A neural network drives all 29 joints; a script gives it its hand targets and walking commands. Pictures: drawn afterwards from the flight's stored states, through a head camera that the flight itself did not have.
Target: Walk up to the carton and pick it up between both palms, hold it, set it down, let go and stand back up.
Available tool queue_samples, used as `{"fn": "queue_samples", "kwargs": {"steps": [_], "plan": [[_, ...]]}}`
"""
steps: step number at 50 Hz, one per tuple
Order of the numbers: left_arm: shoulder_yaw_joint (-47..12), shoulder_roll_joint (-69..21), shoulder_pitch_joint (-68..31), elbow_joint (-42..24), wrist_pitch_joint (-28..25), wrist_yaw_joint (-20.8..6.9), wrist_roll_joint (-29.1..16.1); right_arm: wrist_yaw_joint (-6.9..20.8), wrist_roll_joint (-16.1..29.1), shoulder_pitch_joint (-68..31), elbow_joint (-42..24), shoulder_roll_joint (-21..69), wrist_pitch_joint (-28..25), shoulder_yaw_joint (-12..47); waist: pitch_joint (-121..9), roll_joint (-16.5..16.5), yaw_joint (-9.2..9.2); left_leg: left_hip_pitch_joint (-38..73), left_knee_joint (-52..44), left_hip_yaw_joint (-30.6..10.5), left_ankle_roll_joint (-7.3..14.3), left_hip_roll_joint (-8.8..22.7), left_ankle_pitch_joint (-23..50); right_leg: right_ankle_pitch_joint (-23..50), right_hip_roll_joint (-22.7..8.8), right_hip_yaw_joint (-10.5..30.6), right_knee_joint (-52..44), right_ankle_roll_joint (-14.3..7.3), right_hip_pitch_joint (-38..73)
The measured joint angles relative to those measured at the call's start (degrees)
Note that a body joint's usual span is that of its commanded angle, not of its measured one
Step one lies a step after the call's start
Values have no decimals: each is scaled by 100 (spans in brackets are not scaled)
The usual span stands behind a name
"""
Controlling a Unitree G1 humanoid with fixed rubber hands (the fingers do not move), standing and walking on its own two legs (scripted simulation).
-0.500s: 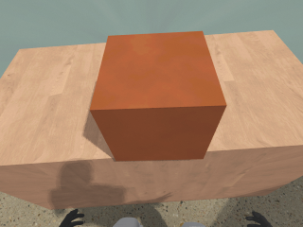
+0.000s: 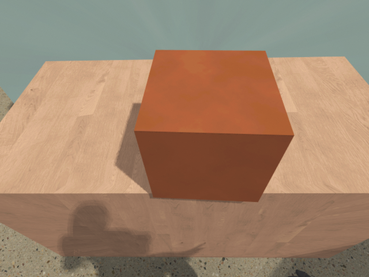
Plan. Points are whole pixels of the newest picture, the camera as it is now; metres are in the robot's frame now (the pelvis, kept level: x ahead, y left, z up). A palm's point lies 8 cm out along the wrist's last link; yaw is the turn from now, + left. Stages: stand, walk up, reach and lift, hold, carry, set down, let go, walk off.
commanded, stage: walk up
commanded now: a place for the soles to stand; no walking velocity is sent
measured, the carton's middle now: (207, 126) +0.43 -0.04 +0.06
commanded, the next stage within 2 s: reach and lift in 0.92 s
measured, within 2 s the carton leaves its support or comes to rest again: neither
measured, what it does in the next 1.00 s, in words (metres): stands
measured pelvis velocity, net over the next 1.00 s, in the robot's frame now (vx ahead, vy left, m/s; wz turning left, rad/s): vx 0.00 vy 0.00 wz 0.10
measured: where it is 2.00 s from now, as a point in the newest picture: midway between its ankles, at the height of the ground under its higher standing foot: outside the picture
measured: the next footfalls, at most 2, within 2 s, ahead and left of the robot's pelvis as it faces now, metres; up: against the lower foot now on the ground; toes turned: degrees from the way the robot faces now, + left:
none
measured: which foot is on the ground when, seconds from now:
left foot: down 0.00-1.00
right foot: down 0.00-1.00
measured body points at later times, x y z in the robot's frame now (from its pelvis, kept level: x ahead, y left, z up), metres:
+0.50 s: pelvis +0.02 +0.01 +0.00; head +0.03 +0.02 +0.45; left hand +0.08 +0.28 -0.13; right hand +0.08 -0.24 -0.13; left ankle -0.01 +0.12 -0.74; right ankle +0.03 -0.10 -0.74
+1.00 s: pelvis +0.00 +0.00 -0.01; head +0.03 +0.01 +0.44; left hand +0.06 +0.29 -0.14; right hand +0.11 -0.25 -0.14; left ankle -0.01 +0.12 -0.74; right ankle +0.03 -0.10 -0.74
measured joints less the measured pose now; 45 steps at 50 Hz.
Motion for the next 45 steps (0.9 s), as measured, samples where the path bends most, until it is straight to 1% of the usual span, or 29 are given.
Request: {"fn": "queue_samples", "kwargs": {"steps": [17,31,45], "plan": [[-12,-62,25,47,-64,61,61,-19,-8,224,360,24,44,-38,-70,-34,-78,-6,27,-162,86,-134,-83,-159,-138,-126,33,100,65],[-24,-10,-85,175,-23,108,51,-84,16,84,404,22,49,-59,-32,-37,-71,68,-10,-340,146,-267,-90,-261,-280,-289,19,182,211],[-35,-3,8,374,-11,112,36,-110,27,-3,536,8,60,-92,-65,-23,-46,70,-57,-478,113,-297,-20,-251,-315,-413,-20,163,265]]}}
